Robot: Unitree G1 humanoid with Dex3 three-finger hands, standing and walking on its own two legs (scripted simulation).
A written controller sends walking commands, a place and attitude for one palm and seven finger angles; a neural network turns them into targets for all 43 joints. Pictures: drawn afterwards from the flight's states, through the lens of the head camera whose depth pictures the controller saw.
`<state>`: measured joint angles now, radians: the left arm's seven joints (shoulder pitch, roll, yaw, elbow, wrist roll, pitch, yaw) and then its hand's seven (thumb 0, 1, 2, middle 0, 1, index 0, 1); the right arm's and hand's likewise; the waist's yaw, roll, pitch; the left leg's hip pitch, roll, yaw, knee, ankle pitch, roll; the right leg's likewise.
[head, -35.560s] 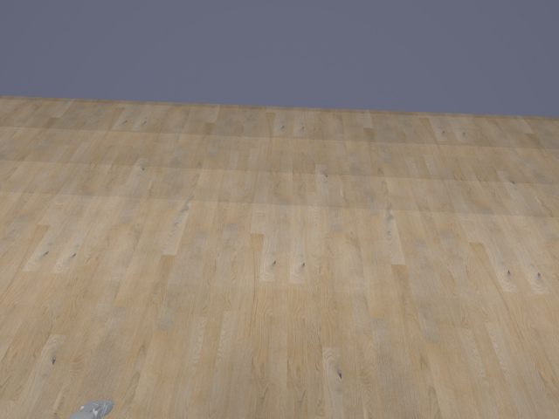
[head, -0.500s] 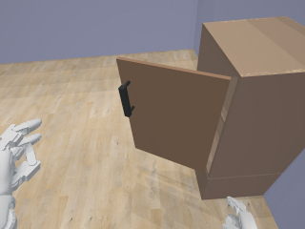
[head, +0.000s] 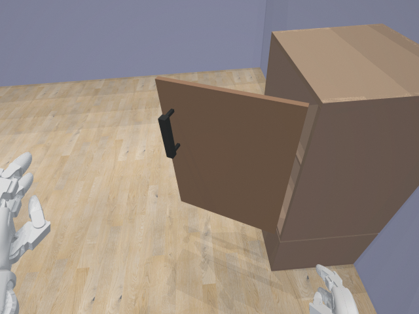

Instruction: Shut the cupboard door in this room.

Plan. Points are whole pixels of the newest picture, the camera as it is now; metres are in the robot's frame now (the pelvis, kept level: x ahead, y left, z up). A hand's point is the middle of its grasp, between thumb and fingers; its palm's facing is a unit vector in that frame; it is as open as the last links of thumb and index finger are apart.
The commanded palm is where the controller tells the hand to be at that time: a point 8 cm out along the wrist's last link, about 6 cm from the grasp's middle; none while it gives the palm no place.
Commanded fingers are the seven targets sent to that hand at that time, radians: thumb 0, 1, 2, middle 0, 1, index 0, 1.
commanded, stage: step back with the hand held close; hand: left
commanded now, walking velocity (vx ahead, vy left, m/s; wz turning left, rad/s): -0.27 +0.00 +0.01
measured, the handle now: (171, 133) +0.63 +0.21 -0.03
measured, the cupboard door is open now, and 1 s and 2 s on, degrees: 62 62 62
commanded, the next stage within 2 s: stop stepping back and stand still in 1.48 s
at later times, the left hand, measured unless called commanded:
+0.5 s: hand (17, 243) +0.16 +0.29 +0.15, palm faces +0.39 -0.76 -0.52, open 7.4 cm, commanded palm +0.10 +0.33 +0.17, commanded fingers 0.00 0.90 0.90 -0.20 -0.30 -0.20 -0.30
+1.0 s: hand out of the picture +0.10 +0.29 +0.16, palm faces +0.44 -0.73 -0.51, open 7.4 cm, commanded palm +0.02 +0.32 +0.17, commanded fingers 0.00 0.90 0.90 -0.20 -0.30 -0.20 -0.30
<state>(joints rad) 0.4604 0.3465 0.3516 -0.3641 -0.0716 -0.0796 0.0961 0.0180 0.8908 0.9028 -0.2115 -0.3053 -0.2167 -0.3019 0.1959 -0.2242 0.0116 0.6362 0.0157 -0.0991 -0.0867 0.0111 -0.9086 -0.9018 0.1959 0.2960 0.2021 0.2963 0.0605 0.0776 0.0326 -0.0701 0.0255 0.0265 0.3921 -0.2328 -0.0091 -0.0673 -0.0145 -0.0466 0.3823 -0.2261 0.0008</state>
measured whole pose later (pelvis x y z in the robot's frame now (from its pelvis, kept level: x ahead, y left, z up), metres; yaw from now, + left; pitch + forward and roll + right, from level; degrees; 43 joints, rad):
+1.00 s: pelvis -0.10 +0.01 -0.02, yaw +4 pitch +0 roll -2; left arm 0.53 0.47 0.46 -0.48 -0.02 -0.28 0.15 0.02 0.89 0.90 -0.21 -0.30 -0.22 -0.30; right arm 0.25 -0.22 -0.01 0.59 0.01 -0.07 -0.09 0.01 -0.91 -0.90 0.20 0.30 0.20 0.30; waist -0.04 0.01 0.02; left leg -0.45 0.01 -0.03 0.60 -0.16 0.03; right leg -0.37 0.04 0.01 0.55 -0.17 0.02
